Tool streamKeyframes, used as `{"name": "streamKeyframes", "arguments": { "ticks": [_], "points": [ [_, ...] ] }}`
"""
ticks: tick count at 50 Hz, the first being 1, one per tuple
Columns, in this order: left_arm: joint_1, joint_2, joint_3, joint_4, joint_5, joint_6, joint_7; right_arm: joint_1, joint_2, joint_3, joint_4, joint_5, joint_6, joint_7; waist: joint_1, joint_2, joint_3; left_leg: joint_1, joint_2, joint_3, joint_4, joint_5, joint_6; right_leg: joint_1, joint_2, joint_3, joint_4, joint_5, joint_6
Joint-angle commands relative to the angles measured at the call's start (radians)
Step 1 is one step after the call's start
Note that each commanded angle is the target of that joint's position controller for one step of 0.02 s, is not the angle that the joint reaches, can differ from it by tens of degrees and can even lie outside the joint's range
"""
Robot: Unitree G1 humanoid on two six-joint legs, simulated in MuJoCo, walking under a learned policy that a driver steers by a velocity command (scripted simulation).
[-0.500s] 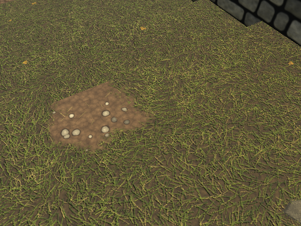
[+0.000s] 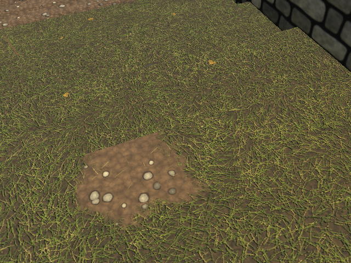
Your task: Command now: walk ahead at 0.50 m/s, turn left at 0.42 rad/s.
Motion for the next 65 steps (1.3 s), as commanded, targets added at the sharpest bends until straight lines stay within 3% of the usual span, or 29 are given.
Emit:
{"name": "streamKeyframes", "arguments": {
  "ticks": [1, 9, 12, 13, 14, 15, 16, 17, 20, 25, 26, 30, 31, 32, 33, 34, 37, 39, 41, 44, 49, 52, 53, 54, 55, 57, 58, 61, 65],
  "points": [
    [-0.042, 0.112, 0.019, -0.048, 0.014, -0.024, -0.008, -0.066, -0.002, 0.01, -0.066, 0.007, 0.009, 0.026, -0.023, -0.083, 0.033, 0.025, 0.014, 0.015, -0.18, 0.195, -0.015, -0.073, -0.244, 0.023, -0.141, 0.403, -0.175],
    [0.059, 0.179, 0.033, 0.063, 0.019, -0.006, -0.042, -0.188, -0.091, -0.031, -0.122, 0.004, 0.024, 0.0, -0.04, -0.113, 0.082, 0.094, -0.09, 0.063, -0.335, 0.053, 0.042, 0.14, -0.299, -0.058, -0.031, 0.685, -0.126],
    [0.042, 0.245, 0.053, 0.069, 0.022, -0.009, -0.035, -0.003, -0.172, -0.069, -0.08, 0.035, -0.006, -0.029, -0.135, -0.115, -0.005, 0.427, -0.216, 0.132, -0.38, 0.044, 0.105, 0.078, -0.267, -0.125, 0.294, 1.049, -0.059],
    [0.11, 0.189, 0.03, 0.075, 0.058, -0.014, -0.044, 0.195, -0.22, -0.094, -0.021, 0.026, -0.007, -0.054, -0.155, -0.032, -0.164, 0.825, -0.179, 0.006, -0.249, 0.234, 0.204, -0.184, -0.243, -0.1, 0.594, 0.843, 0.013],
    [0.212, 0.061, -0.027, 0.042, 0.077, -0.022, -0.077, 0.429, -0.242, -0.097, 0.047, 0.027, -0.002, -0.066, -0.183, 0.175, -0.439, 1.366, 0.075, -0.493, -0.343, 0.157, 0.451, -0.604, -0.074, -0.021, 0.971, -0.097, 0.15],
    [-0.047, 0.141, -0.003, 0.005, -0.007, -0.018, -0.105, 0.604, -0.203, -0.09, 0.109, 0.011, 0.001, -0.059, -0.33, 0.019, -0.351, 1.366, 0.15, -0.718, -0.556, 0.015, 0.396, -0.827, 0.047, 0.156, 1.198, -0.351, 0.123],
    [-0.217, 0.119, -0.006, -0.067, -0.044, -0.025, -0.091, 0.506, -0.236, -0.109, 0.108, 0.014, -0.029, -0.064, -0.312, -0.006, -0.109, 1.168, 0.152, -0.63, -0.586, -0.07, 0.307, -0.964, -0.015, 0.279, 1.23, -0.3, 0.086],
    [-0.264, 0.17, 0.001, -0.081, -0.026, -0.03, -0.061, 0.392, -0.193, -0.094, 0.103, 0.03, -0.041, -0.058, -0.258, -0.014, -0.028, 0.94, 0.128, -0.578, -0.593, -0.079, 0.296, -0.922, -0.065, 0.308, 1.203, -0.254, 0.093],
    [-0.146, 0.082, -0.031, -0.085, 0.019, 0.013, -0.003, 0.066, -0.043, -0.012, 0.017, 0.013, -0.049, -0.024, -0.001, -0.018, 0.02, 0.275, 0.074, -0.459, -0.718, -0.089, 0.298, -0.51, -0.134, 0.294, 0.99, -0.195, 0.042],
    [-0.241, 0.045, -0.057, -0.167, -0.009, 0.052, -0.019, 0.072, -0.175, -0.045, -0.019, 0.005, -0.052, -0.02, -0.032, -0.036, 0.031, -0.031, -0.105, -0.245, -0.706, -0.146, 0.196, -0.202, -0.067, 0.132, 0.619, 0.019, 0.093],
    [-0.166, 0.034, -0.063, -0.152, 0.013, 0.049, -0.037, 0.081, -0.172, -0.042, -0.026, -0.029, -0.05, -0.021, -0.01, -0.009, 0.005, -0.096, -0.102, -0.239, -0.601, -0.112, 0.184, -0.114, -0.073, 0.147, 0.773, 0.264, 0.08],
    [0.059, 0.174, -0.001, -0.144, -0.003, 0.019, -0.018, 0.013, -0.182, -0.051, -0.121, -0.007, -0.064, -0.006, 0.102, -0.043, -0.004, -0.049, -0.112, -0.337, -0.247, 0.174, 0.185, 0.093, 0.049, 0.078, 0.621, 0.007, 0.078],
    [0.276, 0.215, 0.021, -0.084, -0.01, 0.004, -0.003, -0.051, -0.149, -0.052, -0.158, -0.021, -0.082, 0.012, 0.199, -0.123, -0.034, -0.097, -0.159, -0.327, 0.008, 0.228, 0.157, 0.242, 0.043, 0.108, 0.507, 0.009, 0.029],
    [0.431, 0.26, 0.026, -0.031, -0.019, -0.013, 0.014, 0.034, 0.026, -0.012, -0.148, -0.018, -0.095, 0.039, 0.181, -0.226, -0.135, -0.188, -0.281, -0.237, 0.417, -0.194, 0.08, 0.383, -0.207, 0.457, 0.394, 0.292, -0.217],
    [0.263, 0.283, 0.009, -0.112, -0.025, -0.012, -0.043, 0.269, 0.05, -0.005, -0.104, -0.01, -0.087, 0.038, 0.012, -0.234, -0.2, -0.369, -0.29, -0.223, 0.631, -0.527, 0.023, 0.323, -0.485, 0.967, 0.265, 0.679, -0.522],
    [0.127, 0.244, 0.023, -0.103, -0.01, -0.015, -0.053, 0.209, -0.048, -0.024, -0.124, -0.01, -0.058, 0.014, -0.001, -0.104, 0.012, -0.551, -0.18, -0.249, 0.671, -0.433, -0.01, 0.18, -0.549, 1.025, 0.182, 0.339, -0.491],
    [-0.184, -0.072, -0.075, -0.132, -0.027, -0.023, -0.021, 0.098, -0.027, 0.01, -0.101, -0.069, 0.02, -0.043, -0.075, -0.013, -0.011, -0.308, 0.016, -0.183, 0.377, -0.124, -0.065, -0.173, -0.298, 0.562, 0.2, -0.027, -0.262],
    [-0.174, -0.013, -0.065, -0.117, -0.017, -0.032, 0.03, 0.069, 0.009, 0.032, -0.097, -0.088, 0.023, 0.002, -0.055, -0.06, 0.014, -0.097, 0.032, -0.061, 0.229, 0.089, -0.062, -0.355, -0.187, 0.324, 0.186, -0.01, -0.2],
    [0.005, 0.028, -0.062, -0.061, -0.018, -0.061, 0.07, -0.047, -0.044, 0.024, -0.105, -0.045, 0.003, 0.032, 0.042, -0.025, 0.024, -0.087, 0.055, -0.038, -0.157, 0.502, -0.049, -0.278, -0.131, 0.191, 0.298, -0.113, -0.135],
    [0.173, 0.122, -0.047, 0.055, -0.013, -0.049, 0.017, -0.2, -0.062, 0.016, -0.134, -0.007, 0.018, 0.031, 0.067, -0.086, 0.099, 0.216, -0.024, 0.074, -0.31, 0.53, -0.041, -0.419, -0.182, 0.178, 0.259, -0.202, -0.133],
    [0.22, 0.145, -0.038, 0.144, -0.031, -0.028, 0.007, -0.301, -0.08, 0.026, -0.151, -0.054, 0.051, 0.005, 0.1, -0.038, 0.205, 0.051, 0.012, 0.035, -0.583, 0.366, 0.016, -0.009, -0.255, 0.246, 0.335, -0.143, -0.113],
    [0.212, 0.169, -0.033, 0.185, 0.027, -0.001, -0.026, -0.006, -0.159, -0.023, -0.054, -0.022, 0.019, -0.014, -0.031, 0.006, 0.079, 0.606, -0.058, 0.137, -0.594, 0.443, 0.07, -0.142, -0.195, 0.095, 0.628, 0.224, -0.052],
    [0.254, 0.096, -0.057, 0.193, 0.062, -0.004, -0.057, 0.205, -0.232, -0.067, -0.015, -0.03, 0.013, -0.025, -0.103, 0.061, -0.03, 1.051, -0.028, 0.078, -0.406, 0.545, 0.159, -0.446, -0.167, 0.037, 0.885, 0.209, 0.037],
    [0.314, 0.011, -0.084, 0.172, 0.032, -0.003, -0.088, 0.43, -0.247, -0.075, 0.04, -0.022, 0.035, -0.022, -0.149, 0.195, -0.355, 1.537, 0.155, -0.163, -0.199, 0.8, 0.356, -0.669, -0.075, 0.029, 1.26, -0.313, 0.118],
    [0.11, 0.139, -0.052, 0.085, -0.026, -0.007, -0.109, 0.563, -0.207, -0.072, 0.074, -0.016, 0.055, -0.018, -0.273, 0.106, -0.387, 1.572, 0.228, -0.377, -0.296, 0.708, 0.393, -0.822, -0.007, 0.112, 1.5, -0.513, 0.14],
    [-0.28, 0.156, -0.04, -0.09, -0.047, -0.063, -0.063, 0.323, -0.18, -0.057, 0.018, 0.023, 0.018, -0.036, -0.238, -0.026, -0.069, 1.121, 0.236, -0.48, -0.564, 0.082, 0.316, -0.998, -0.102, 0.268, 1.105, -0.229, 0.084],
    [-0.217, 0.21, -0.02, -0.077, -0.027, -0.069, -0.034, 0.208, -0.122, -0.037, -0.003, 0.012, 0.011, -0.023, -0.142, -0.072, -0.028, 0.858, 0.242, -0.439, -0.619, 0.2, 0.335, -0.86, -0.125, 0.285, 0.926, -0.105, 0.076],
    [-0.087, 0.127, -0.038, -0.044, -0.007, -0.004, 0.01, 0.031, -0.125, -0.03, -0.045, 0.008, -0.008, 0.012, 0.039, -0.004, 0.024, 0.379, 0.236, -0.419, -0.787, 0.218, 0.379, -0.532, -0.179, 0.26, 0.718, -0.233, 0.102],
    [-0.227, 0.043, -0.079, -0.07, -0.035, 0.03, -0.026, 0.044, -0.162, -0.055, -0.033, -0.016, -0.011, 0.035, -0.011, -0.033, 0.076, 0.177, 0.076, -0.246, -0.762, -0.04, 0.224, -0.305, -0.101, 0.203, 0.4, 0.298, 0.049]
  ]
}}
Keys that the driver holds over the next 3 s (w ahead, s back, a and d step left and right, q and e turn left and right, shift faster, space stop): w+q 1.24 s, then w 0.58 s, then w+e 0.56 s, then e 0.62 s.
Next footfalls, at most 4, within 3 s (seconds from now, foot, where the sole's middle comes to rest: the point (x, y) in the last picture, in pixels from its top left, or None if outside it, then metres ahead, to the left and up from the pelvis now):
0.24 left None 0.32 0.14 -0.78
0.62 right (204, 262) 0.51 -0.03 -0.78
1.04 left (114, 226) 0.70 0.36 -0.92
1.44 right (118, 160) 1.07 0.40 -0.92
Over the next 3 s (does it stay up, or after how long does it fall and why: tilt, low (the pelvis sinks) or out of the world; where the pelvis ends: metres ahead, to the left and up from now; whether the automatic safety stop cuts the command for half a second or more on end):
stays up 1.39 0.89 -0.27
